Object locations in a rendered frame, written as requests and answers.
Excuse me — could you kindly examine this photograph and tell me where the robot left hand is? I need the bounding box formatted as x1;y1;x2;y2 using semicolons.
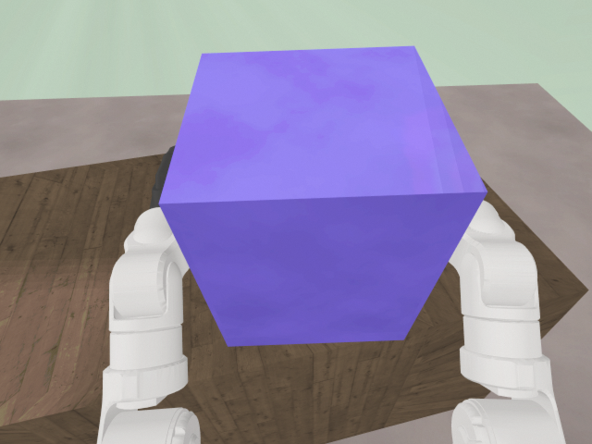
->
150;145;176;209

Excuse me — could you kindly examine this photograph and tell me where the robot left upper arm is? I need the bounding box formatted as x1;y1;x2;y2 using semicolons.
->
102;407;201;444

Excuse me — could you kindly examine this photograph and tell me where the robot right upper arm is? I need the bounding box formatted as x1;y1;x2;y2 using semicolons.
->
451;399;563;444

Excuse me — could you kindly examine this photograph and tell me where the robot right forearm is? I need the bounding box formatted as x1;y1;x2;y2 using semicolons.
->
449;200;566;444

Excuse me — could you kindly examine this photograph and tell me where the pedestal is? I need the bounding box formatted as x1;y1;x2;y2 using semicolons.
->
0;154;589;444

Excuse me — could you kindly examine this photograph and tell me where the carton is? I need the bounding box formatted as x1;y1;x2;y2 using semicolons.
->
159;46;487;347

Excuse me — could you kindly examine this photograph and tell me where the robot left forearm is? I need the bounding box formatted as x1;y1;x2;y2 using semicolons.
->
97;207;189;444

